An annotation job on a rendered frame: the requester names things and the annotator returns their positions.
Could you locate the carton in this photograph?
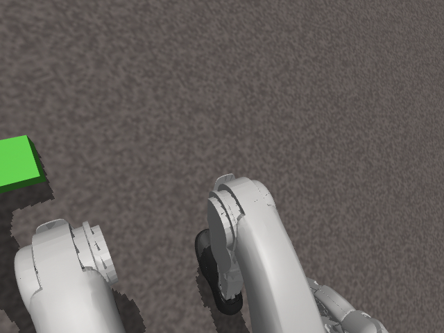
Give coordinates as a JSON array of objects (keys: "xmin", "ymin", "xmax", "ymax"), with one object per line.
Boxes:
[{"xmin": 0, "ymin": 135, "xmax": 46, "ymax": 194}]

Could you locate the right robot arm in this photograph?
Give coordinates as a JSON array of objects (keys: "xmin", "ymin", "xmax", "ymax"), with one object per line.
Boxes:
[{"xmin": 341, "ymin": 310, "xmax": 389, "ymax": 333}]

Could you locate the right robot foot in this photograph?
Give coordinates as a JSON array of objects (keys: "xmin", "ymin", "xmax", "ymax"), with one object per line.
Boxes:
[{"xmin": 195, "ymin": 229, "xmax": 243, "ymax": 315}]

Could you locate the right robot hand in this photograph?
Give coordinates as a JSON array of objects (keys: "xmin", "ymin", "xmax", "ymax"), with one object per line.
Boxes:
[{"xmin": 306, "ymin": 277, "xmax": 356, "ymax": 333}]

